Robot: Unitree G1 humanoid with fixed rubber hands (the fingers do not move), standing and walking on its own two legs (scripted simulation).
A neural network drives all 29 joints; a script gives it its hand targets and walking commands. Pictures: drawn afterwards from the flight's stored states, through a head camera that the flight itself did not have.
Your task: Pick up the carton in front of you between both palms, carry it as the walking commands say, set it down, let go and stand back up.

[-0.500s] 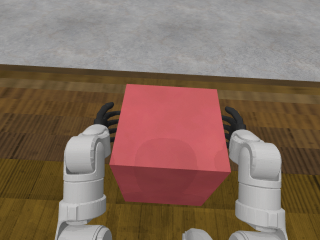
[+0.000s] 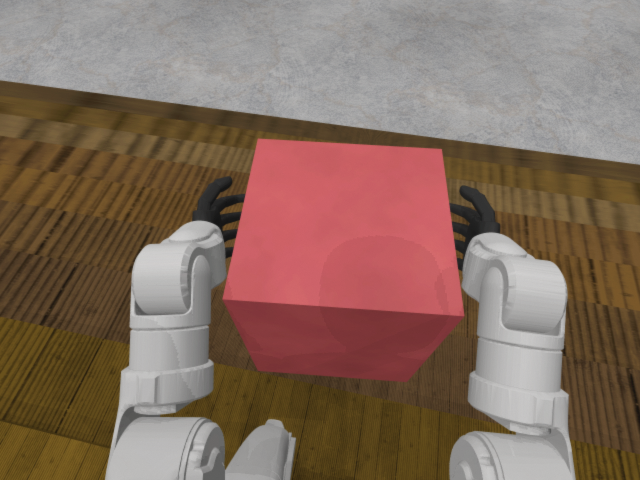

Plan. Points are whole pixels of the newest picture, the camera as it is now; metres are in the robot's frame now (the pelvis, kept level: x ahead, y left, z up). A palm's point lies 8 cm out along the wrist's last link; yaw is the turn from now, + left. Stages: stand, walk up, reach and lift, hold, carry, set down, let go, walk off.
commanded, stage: carry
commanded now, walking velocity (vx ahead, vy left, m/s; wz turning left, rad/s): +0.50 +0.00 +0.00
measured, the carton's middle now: (339, 272) +0.37 +0.03 +0.01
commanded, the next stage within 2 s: none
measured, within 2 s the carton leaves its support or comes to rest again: neither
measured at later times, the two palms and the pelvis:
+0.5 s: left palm (285, 125) +0.71 +0.16 -0.07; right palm (442, 146) +0.69 -0.14 -0.07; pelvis +0.35 +0.05 -0.14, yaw -1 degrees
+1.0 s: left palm (295, 73) +1.05 +0.20 -0.19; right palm (408, 79) +1.07 -0.10 -0.20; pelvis +0.71 +0.02 -0.28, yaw -1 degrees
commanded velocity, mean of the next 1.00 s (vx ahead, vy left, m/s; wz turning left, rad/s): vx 0.30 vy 0.00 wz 0.00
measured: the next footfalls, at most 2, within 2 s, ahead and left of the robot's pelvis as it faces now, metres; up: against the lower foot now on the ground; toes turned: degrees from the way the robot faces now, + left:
left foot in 0.22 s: +0.34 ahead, +0.08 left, -0.12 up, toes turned +0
right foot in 0.68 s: +0.63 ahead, -0.02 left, -0.23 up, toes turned -2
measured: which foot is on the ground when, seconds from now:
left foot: up 0.00-0.20, down 0.22-0.68, up 0.70-1.00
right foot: down 0.00-0.24, up 0.26-0.66, down 0.68-1.00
